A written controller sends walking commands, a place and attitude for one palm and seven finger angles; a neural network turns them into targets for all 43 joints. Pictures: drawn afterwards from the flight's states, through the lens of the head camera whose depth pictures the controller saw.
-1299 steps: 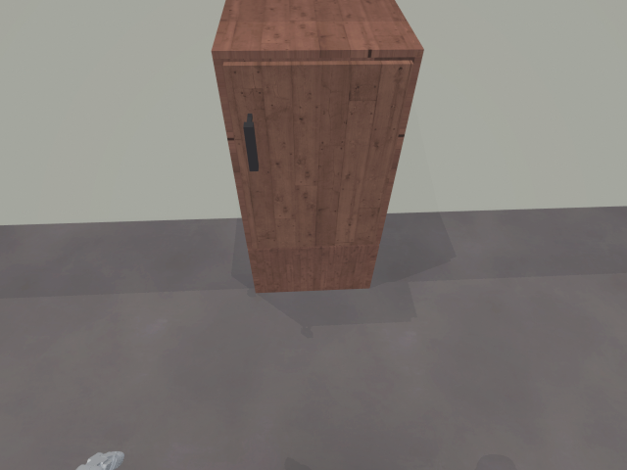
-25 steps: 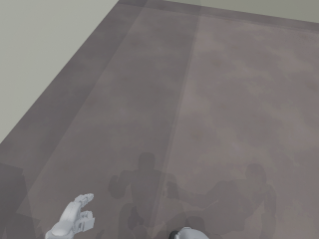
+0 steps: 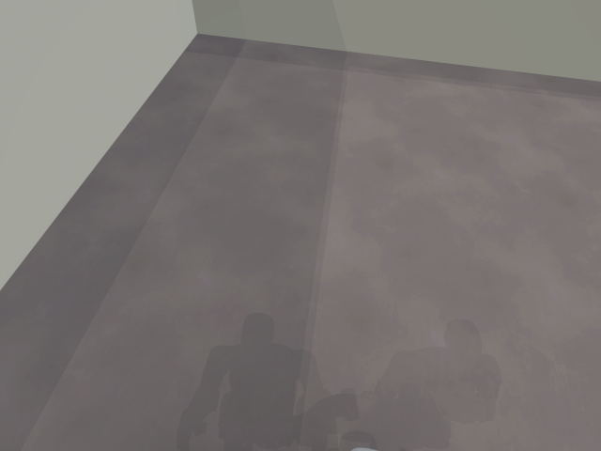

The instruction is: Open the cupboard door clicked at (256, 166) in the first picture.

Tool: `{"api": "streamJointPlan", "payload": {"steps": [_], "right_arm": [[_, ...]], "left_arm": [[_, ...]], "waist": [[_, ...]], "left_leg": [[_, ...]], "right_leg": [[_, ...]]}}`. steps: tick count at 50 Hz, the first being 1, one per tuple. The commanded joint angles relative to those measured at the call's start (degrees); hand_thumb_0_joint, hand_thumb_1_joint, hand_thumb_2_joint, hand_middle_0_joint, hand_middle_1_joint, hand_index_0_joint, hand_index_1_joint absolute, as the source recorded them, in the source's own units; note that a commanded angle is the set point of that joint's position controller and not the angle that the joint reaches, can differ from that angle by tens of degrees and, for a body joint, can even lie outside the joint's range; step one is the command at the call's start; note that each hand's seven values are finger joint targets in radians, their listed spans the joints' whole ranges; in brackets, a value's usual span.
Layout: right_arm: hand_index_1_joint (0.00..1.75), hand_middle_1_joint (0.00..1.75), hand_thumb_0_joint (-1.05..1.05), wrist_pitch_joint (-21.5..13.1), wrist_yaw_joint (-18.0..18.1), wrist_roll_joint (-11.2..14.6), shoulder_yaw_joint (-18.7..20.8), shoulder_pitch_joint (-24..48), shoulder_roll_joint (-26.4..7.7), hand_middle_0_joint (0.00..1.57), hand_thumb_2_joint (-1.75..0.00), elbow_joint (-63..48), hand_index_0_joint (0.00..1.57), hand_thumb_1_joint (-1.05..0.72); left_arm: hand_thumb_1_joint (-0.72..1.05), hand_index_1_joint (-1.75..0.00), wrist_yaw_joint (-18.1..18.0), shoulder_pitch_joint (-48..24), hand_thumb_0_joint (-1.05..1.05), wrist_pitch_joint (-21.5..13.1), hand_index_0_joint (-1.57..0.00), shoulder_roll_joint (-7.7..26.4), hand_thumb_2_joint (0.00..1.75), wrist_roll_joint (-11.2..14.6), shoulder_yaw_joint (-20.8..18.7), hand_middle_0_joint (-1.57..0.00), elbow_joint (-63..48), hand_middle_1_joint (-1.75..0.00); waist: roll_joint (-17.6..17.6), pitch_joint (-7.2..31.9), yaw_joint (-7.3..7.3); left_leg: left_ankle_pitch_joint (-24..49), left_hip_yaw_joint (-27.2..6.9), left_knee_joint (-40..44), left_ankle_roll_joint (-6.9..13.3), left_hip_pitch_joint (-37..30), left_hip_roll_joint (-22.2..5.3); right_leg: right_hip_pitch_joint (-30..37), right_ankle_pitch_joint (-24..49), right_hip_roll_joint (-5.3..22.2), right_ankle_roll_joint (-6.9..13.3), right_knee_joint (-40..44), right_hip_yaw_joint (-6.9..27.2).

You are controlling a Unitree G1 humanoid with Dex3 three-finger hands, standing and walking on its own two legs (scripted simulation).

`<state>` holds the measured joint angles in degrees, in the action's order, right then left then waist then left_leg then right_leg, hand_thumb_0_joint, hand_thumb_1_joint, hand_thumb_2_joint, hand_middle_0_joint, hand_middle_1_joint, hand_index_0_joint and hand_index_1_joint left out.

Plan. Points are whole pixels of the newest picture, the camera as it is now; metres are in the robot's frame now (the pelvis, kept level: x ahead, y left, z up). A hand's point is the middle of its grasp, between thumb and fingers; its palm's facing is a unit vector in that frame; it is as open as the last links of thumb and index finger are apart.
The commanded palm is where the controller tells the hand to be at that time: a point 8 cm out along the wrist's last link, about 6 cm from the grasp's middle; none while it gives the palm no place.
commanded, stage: walk to a spot facing it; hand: left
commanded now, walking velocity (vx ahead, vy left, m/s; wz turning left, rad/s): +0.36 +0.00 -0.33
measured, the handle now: out of the picture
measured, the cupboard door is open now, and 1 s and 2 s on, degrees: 44 44 44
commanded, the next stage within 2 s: turn to face it in 0.26 s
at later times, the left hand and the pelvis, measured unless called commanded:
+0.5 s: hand (221, 377) +0.26 +0.15 -0.19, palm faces -0.06 -0.99 -0.14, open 7.4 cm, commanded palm none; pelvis +0.23 -0.02 -0.01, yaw -5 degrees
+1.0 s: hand (224, 325) +0.35 +0.17 -0.18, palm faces +0.26 -0.94 -0.23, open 7.4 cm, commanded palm none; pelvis +0.34 -0.05 -0.02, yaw +15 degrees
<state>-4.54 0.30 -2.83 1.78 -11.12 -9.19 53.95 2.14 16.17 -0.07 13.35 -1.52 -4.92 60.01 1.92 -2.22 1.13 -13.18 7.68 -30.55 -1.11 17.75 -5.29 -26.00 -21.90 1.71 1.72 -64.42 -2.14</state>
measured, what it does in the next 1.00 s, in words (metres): walks ahead: right foot, then left foot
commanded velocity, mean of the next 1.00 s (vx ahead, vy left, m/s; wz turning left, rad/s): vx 0.10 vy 0.00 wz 0.33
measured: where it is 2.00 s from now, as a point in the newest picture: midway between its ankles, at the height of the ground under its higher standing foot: (338, 390)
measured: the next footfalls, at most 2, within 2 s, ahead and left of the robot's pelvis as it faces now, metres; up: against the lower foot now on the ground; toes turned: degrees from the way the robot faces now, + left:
right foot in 0.16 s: +0.17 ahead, -0.15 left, +0.00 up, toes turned -9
left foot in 0.42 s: +0.32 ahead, +0.09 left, +0.00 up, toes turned +3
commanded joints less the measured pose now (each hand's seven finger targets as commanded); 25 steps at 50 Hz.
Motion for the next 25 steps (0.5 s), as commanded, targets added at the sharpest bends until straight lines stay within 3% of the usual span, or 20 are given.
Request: {"api": "streamJointPlan", "payload": {"steps": [1, 4, 5, 6, 7, 8, 9, 10, 11, 12, 14, 16, 18, 19, 20, 21, 22, 23, 24, 25], "right_arm": [[0.3, 0.3, 0.0, 0.2, 0.35, 0.52, 2.83, -6.93, -11.36, 0.2, -0.9, 1.0, 0.2, -0.9], [0.3, 0.3, 0.0, 1.26, -0.09, 0.76, 3.34, -6.34, -12.13, 0.2, -0.9, 1.56, 0.2, -0.9], [0.3, 0.3, 0.0, 1.58, -0.22, 0.82, 3.22, -5.8, -11.86, 0.2, -0.9, 1.6, 0.2, -0.9], [0.3, 0.3, 0.0, 1.84, -0.48, 0.86, 3.08, -4.72, -10.9, 0.2, -0.9, 1.61, 0.2, -0.9], [0.3, 0.3, 0.0, 1.92, -0.78, 1.37, 2.5, -3.01, -8.68, 0.2, -0.9, 0.75, 0.2, -0.9], [0.3, 0.3, 0.0, 1.96, -1.22, 1.92, 1.67, -0.55, -5.25, 0.2, -0.9, -1.61, 0.2, -0.9], [0.3, 0.3, 0.0, 1.66, -1.28, 1.7, 1.81, 3.0, -7.11, 0.2, -0.9, -3.43, 0.2, -0.9], [0.3, 0.3, 0.0, 1.31, -1.12, 1.81, 2.22, 3.9, -7.53, 0.2, -0.9, -3.06, 0.2, -0.9], [0.3, 0.3, 0.0, 1.16, -0.96, 1.65, 2.47, 3.04, -7.71, 0.2, -0.9, -2.07, 0.2, -0.9], [0.3, 0.3, 0.0, 1.29, -0.99, 1.43, 2.16, 2.55, -7.04, 0.2, -0.9, -1.12, 0.2, -0.9], [0.3, 0.3, 0.0, 1.76, -1.13, 1.44, 1.59, 0.67, -4.59, 0.2, -0.9, 0.01, 0.2, -0.9], [0.3, 0.3, 0.0, 1.7, -1.48, 1.59, 1.28, -1.53, -3.0, 0.2, -0.9, 0.92, 0.2, -0.9], [0.3, 0.3, 0.0, 1.25, -1.2, 1.43, 1.02, -5.8, -3.52, 0.2, -0.9, 2.76, 0.2, -0.9], [0.3, 0.3, 0.0, 0.91, -0.91, 1.34, 1.11, -8.85, -4.72, 0.2, -0.9, 4.37, 0.2, -0.9], [0.3, 0.3, 0.0, 0.46, -0.48, 1.24, 1.67, -13.89, -7.91, 0.2, -0.9, 5.84, 0.2, -0.9], [0.3, 0.3, 0.0, 0.42, 0.17, 0.84, 2.71, -18.88, -13.23, 0.2, -0.9, 6.56, 0.2, -0.9], [0.3, 0.3, 0.0, 1.29, 0.79, 0.68, 2.71, -20.68, -14.71, 0.2, -0.9, 6.4, 0.2, -0.9], [0.3, 0.3, 0.0, 1.57, 1.39, 0.57, 2.32, -18.22, -13.5, 0.2, -0.9, 6.1, 0.2, -0.9], [0.3, 0.3, 0.0, 1.61, 1.66, 0.8, 1.81, -15.49, -11.77, 0.2, -0.9, 5.61, 0.2, -0.9], [0.3, 0.3, 0.0, 1.55, 1.76, 0.98, 1.31, -13.05, -9.93, 0.2, -0.9, 5.12, 0.2, -0.9]], "left_arm": [[0.9, -0.3, 1.0, -4.86, 0.0, -1.84, -0.2, -0.32, 0.9, 0.09, 0.79, -0.2, -6.86, -0.3], [0.9, -0.3, 1.05, -3.08, 0.0, -1.78, -0.2, 0.13, 0.9, -0.13, 0.46, -0.2, -5.98, -0.3], [0.9, -0.3, 0.9, -1.22, 0.0, -1.75, -0.2, 1.03, 0.9, -0.18, 0.1, -0.2, -5.3, -0.3], [0.9, -0.3, 0.55, 2.86, 0.0, -2.02, -0.2, 2.86, 0.9, -0.19, -0.44, -0.2, -4.14, -0.3], [0.9, -0.3, 0.0, 8.13, 0.0, -2.4, -0.2, 6.8, 0.9, -0.47, -1.4, -0.2, -2.77, -0.3], [0.9, -0.3, -0.69, 13.88, 0.0, -2.63, -0.2, 13.15, 0.9, -0.24, -2.78, -0.2, -1.28, -0.3], [0.9, -0.3, -1.35, 14.59, 0.0, -2.46, -0.2, 13.4, 0.9, 0.45, -2.56, -0.2, -1.32, -0.3], [0.9, -0.3, -2.01, 11.51, 0.0, -2.71, -0.2, 11.74, 0.9, 0.19, -2.03, -0.2, -1.63, -0.3], [0.9, -0.3, -2.62, 7.32, 0.0, -2.68, -0.2, 8.62, 0.9, 0.07, -1.54, -0.2, -2.41, -0.3], [0.9, -0.3, -2.71, 4.5, 0.0, -2.96, -0.2, 6.62, 0.9, -0.03, -0.79, -0.2, -3.12, -0.3], [0.9, -0.3, -2.46, 2.83, 0.0, -3.75, -0.2, 5.81, 0.9, -0.12, -0.45, -0.2, -2.93, -0.3], [0.9, -0.3, -2.15, 1.71, 0.0, -3.9, -0.2, 6.84, 0.9, 0.01, -0.54, -0.2, -2.22, -0.3], [0.9, -0.3, -1.88, 0.12, 0.0, -3.7, -0.2, 7.16, 0.9, 0.75, -0.72, -0.2, -1.86, -0.3], [0.9, -0.3, -1.91, -0.4, 0.0, -3.52, -0.2, 5.93, 0.9, 1.06, -0.42, -0.2, -1.7, -0.3], [0.9, -0.3, -1.85, 0.08, 0.0, -3.23, -0.2, 3.93, 0.9, 1.05, 0.25, -0.2, -2.02, -0.3], [0.9, -0.3, -1.97, 1.01, 0.0, -2.97, -0.2, 0.94, 0.9, 1.1, 1.17, -0.2, -2.73, -0.3], [0.9, -0.3, -2.32, -0.11, 0.0, -2.93, -0.2, 0.4, 0.9, 1.08, 1.75, -0.2, -4.11, -0.3], [0.9, -0.3, -2.64, -3.12, 0.0, -2.46, -0.2, 0.48, 0.9, 0.65, 1.87, -0.2, -4.18, -0.3], [0.9, -0.3, -2.57, -4.48, 0.0, -2.39, -0.2, 0.56, 0.9, 0.61, 1.8, -0.2, -4.21, -0.3], [0.9, -0.3, -2.35, -5.13, 0.0, -2.17, -0.2, 0.59, 0.9, 0.84, 1.79, -0.2, -4.04, -0.3]], "waist": [[-11.58, 1.89, -2.4], [-8.46, 1.63, -1.21], [-6.73, 1.02, -0.06], [-3.41, 1.56, 2.11], [4.57, 1.96, 5.21], [20.02, 2.2, 8.22], [14.95, 1.28, 8.65], [12.97, 0.47, 6.3], [11.22, 0.6, 3.9], [9.89, 0.46, 2.22], [6.79, 0.99, 0.34], [4.35, 1.8, -0.94], [2.7, 2.32, -2.72], [-0.05, 3.11, -3.83], [-7.18, 5.84, -5.49], [-17.56, 8.55, -6.65], [-16.9, 8.28, -7.37], [-17.06, 3.93, -6.41], [-17.86, 1.7, -5.05], [-15.91, 1.75, -3.91]], "left_leg": [[-2.88, -5.69, 18.42, 6.1, -5.4, -13.17], [-10.71, -3.13, 15.37, 5.58, -1.72, -12.42], [-13.57, -2.13, 12.87, 4.58, 0.68, -11.32], [-15.7, 0.17, 6.83, 2.72, 3.61, -8.48], [-17.59, 5.47, -5.73, 0.41, 11.81, -3.33], [-23.63, 6.48, -22.4, -1.12, 23.28, 2.76], [-22.64, -1.53, -31.85, -0.35, 26.38, 0.59], [-18.29, -4.77, -35.95, -0.44, 27.96, -1.26], [-15.37, -7.19, -34.03, -0.49, 26.27, -3.64], [-13.5, -6.9, -30.22, -0.96, 21.87, -4.25], [-11.82, -4.22, -20.09, -1.6, 14.41, -2.92], [-6.6, -1.2, -9.26, -1.86, 7.15, -0.52], [3.18, 2.03, 0.33, -2.0, -1.19, 2.09], [6.99, 1.8, 4.04, -1.42, -7.25, 2.24], [13.6, -4.43, 5.19, 0.64, -15.09, -1.94], [21.99, -20.03, 7.4, 6.79, -21.09, -13.71], [25.0, -28.64, 11.05, 12.84, -19.08, -20.12], [28.93, -29.52, 11.42, 13.55, -16.17, -19.23], [33.75, -26.84, 10.28, 13.32, -12.54, -17.78], [36.86, -23.44, 9.82, 12.34, -9.99, -15.47]], "right_leg": [[-0.16, 2.29, 3.51, -1.31, 18.27, -2.13], [9.49, 6.8, 0.73, -1.55, 27.17, -6.01], [14.03, 7.85, -0.22, -1.47, 29.87, -6.74], [19.62, 6.16, -0.31, -0.48, 33.61, -4.8], [26.92, -3.2, 6.28, 2.55, 39.76, 5.69], [32.29, -13.5, 19.06, 9.25, 51.62, 28.5], [30.92, -14.99, 22.43, 13.5, 56.1, 35.36], [29.2, -11.35, 21.52, 13.84, 54.27, 33.71], [26.78, -4.3, 20.3, 12.71, 52.3, 27.01], [22.54, 5.08, 18.2, 11.1, 50.81, 20.29], [18.57, 18.31, 15.71, 9.85, 49.4, 12.96], [17.35, 20.27, 13.03, 8.32, 47.89, 8.81], [16.0, 18.92, 9.41, 5.74, 44.25, 5.05], [14.09, 19.51, 7.69, 4.03, 40.2, 2.77], [9.92, 16.82, 4.67, 1.49, 31.29, -0.23], [1.27, 1.26, -0.84, -1.55, 18.29, -4.88], [-1.54, -14.43, -2.48, -1.71, 8.02, -2.65], [-5.81, -13.76, 0.02, -1.94, 2.8, -0.14], [-6.45, -11.62, 1.99, -2.43, 2.0, 1.02], [-3.66, -10.02, 2.87, -2.92, 5.22, 1.43]]}}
